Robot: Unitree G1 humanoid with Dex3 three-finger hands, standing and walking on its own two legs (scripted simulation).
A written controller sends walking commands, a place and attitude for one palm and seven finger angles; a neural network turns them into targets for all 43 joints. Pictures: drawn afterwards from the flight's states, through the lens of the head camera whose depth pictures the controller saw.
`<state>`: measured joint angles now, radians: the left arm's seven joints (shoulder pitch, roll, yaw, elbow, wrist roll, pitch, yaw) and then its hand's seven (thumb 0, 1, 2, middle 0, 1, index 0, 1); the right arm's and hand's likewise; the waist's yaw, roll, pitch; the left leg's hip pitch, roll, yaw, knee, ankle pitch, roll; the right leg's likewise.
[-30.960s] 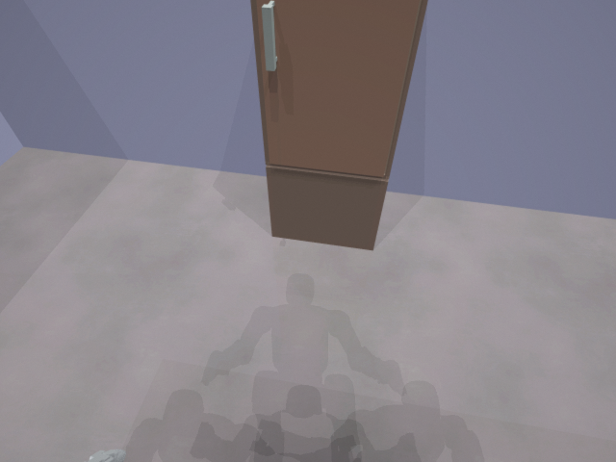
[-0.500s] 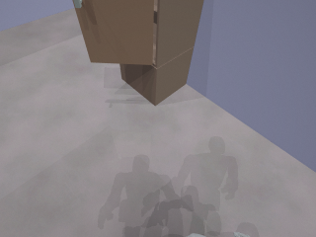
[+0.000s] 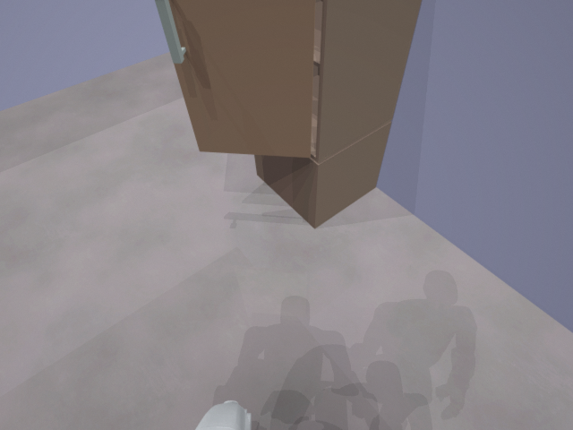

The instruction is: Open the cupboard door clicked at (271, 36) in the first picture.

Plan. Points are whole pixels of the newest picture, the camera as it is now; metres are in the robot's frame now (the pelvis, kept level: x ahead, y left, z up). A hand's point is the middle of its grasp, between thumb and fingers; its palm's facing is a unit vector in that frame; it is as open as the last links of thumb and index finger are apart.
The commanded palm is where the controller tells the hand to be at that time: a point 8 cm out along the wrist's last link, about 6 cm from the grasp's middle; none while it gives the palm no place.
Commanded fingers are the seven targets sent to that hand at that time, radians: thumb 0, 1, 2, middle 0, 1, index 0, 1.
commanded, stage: take the last steps up to it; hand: left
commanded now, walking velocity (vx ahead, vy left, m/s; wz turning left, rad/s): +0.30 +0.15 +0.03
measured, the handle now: (173, 27) +1.00 +0.35 +0.09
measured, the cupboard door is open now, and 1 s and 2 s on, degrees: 45 45 45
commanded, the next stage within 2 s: come to a stop and stand still in 0.82 s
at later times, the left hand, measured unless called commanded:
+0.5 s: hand (146, 346) +0.28 +0.28 -0.17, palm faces +0.00 -0.98 -0.21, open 7.3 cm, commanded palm none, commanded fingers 0.00 0.90 0.90 -0.20 -0.30 -0.20 -0.30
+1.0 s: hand (164, 289) +0.40 +0.29 -0.18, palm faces +0.02 -0.98 -0.20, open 7.2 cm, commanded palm none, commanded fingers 0.00 0.90 0.90 -0.20 -0.30 -0.20 -0.30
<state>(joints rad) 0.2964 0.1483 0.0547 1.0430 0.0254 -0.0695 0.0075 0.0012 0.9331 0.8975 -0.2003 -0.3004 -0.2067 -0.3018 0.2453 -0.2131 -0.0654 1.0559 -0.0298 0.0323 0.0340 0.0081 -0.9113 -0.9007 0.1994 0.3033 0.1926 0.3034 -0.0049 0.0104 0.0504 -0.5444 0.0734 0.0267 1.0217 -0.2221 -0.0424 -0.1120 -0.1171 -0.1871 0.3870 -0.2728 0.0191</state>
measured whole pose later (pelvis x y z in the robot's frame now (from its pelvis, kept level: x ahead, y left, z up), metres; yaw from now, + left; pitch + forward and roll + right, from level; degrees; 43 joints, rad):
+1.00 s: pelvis +0.38 +0.11 -0.01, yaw -3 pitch +0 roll +0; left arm 0.28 0.17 0.05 1.08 0.02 -0.05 0.01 -0.01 0.94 0.90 -0.20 -0.30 -0.21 -0.30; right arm 0.23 -0.18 -0.04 1.07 -0.03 -0.02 0.01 0.01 -0.93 -0.90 0.20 0.30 0.19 0.30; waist 0.01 0.00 0.06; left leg -0.37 0.06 0.07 0.56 -0.15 -0.04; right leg -0.12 -0.06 -0.13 0.44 -0.31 0.02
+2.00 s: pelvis +0.39 +0.08 -0.01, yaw -5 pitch +0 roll -1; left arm 0.29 0.14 -0.01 1.10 0.01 -0.02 0.04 0.01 0.91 0.90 -0.20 -0.30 -0.21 -0.30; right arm 0.28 -0.17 0.00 1.06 -0.02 -0.01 -0.01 0.01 -0.92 -0.90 0.20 0.30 0.20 0.30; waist -0.02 0.04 0.04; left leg -0.22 0.03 0.05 0.53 -0.31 0.01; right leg -0.20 -0.01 -0.06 0.50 -0.30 -0.01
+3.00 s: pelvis +0.42 +0.11 -0.02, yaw -7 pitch -1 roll +2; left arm 0.26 0.17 0.04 1.01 0.03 0.01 0.04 0.01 0.90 0.90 -0.20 -0.30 -0.20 -0.30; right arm 0.28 -0.17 0.00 1.01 -0.02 0.00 -0.02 0.00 -0.91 -0.90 0.20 0.30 0.20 0.30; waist 0.03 0.00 0.06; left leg -0.21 -0.05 0.12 0.61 -0.39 0.06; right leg -0.27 -0.07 -0.09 0.65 -0.36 -0.03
